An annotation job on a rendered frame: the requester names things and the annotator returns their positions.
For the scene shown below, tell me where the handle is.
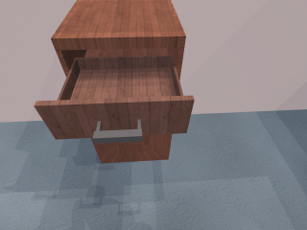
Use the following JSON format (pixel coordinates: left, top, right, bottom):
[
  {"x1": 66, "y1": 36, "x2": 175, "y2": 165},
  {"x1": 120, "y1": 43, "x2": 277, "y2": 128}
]
[{"x1": 92, "y1": 119, "x2": 143, "y2": 144}]

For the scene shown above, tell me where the cabinet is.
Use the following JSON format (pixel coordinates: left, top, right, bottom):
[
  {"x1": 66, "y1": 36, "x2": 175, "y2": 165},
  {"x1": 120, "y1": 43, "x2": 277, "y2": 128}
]
[{"x1": 51, "y1": 0, "x2": 186, "y2": 164}]

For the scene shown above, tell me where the drawer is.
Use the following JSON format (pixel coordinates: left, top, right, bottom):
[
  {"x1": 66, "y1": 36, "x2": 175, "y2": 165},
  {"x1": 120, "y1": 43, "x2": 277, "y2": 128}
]
[{"x1": 34, "y1": 56, "x2": 195, "y2": 140}]

